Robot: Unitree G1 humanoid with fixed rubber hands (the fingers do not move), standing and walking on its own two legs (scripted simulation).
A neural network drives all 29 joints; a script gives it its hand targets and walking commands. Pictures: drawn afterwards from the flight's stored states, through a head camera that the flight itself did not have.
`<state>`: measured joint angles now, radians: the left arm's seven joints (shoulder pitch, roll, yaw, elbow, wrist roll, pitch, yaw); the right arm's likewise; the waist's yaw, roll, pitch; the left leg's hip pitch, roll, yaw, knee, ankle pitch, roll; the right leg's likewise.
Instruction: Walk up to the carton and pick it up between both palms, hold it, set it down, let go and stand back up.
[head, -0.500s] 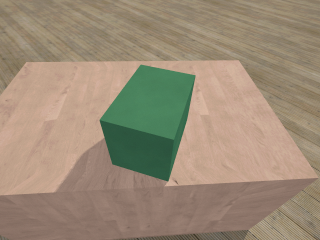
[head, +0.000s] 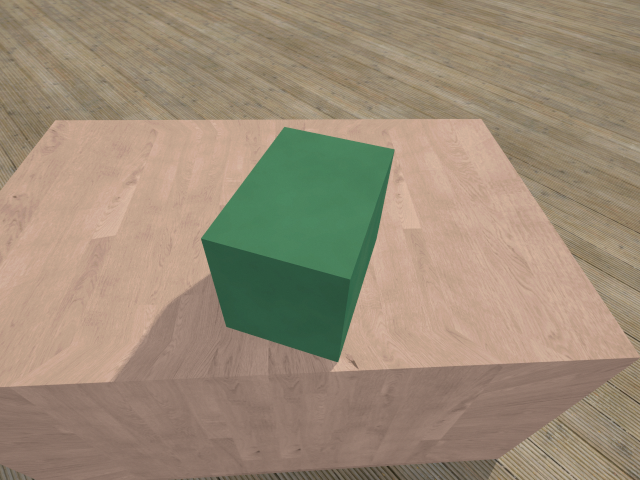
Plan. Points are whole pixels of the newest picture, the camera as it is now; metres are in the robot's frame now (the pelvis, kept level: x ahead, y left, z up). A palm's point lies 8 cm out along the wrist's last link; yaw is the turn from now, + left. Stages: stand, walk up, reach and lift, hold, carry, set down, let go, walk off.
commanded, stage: stand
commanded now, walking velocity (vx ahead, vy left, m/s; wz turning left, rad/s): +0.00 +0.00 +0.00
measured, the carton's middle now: (309, 238) +0.51 +0.02 -0.01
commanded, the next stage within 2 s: walk up in 0.84 s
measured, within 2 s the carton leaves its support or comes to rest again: neither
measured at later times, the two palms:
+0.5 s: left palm out of the picture +0.02 +0.25 -0.13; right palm out of the picture +0.02 -0.25 -0.13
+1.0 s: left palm out of the picture +0.00 +0.24 -0.13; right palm out of the picture +0.01 -0.24 -0.13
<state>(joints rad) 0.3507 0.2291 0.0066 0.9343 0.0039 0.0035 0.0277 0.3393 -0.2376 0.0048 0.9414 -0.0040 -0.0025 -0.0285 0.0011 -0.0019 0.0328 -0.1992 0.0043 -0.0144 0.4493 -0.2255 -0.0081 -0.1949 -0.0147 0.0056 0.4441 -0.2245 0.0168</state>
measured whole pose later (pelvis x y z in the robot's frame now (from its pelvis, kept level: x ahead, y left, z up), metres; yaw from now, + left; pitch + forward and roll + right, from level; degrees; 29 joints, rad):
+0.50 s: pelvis +0.01 +0.00 +0.00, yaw +0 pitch -2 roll +0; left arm 0.33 0.21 0.01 0.96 0.00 0.00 0.04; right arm 0.32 -0.22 0.00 0.97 0.00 -0.01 -0.04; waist 0.00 0.00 0.03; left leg -0.18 0.00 -0.02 0.44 -0.23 -0.01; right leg -0.17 -0.02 0.00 0.43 -0.23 0.02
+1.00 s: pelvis +0.00 +0.00 +0.00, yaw +1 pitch -2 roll +0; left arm 0.32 0.21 0.00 0.99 0.00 0.00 0.04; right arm 0.33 -0.21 0.00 0.99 0.00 -0.01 -0.04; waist 0.00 0.00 0.05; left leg -0.18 0.00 -0.03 0.44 -0.22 -0.01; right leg -0.16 -0.02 -0.01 0.42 -0.22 0.02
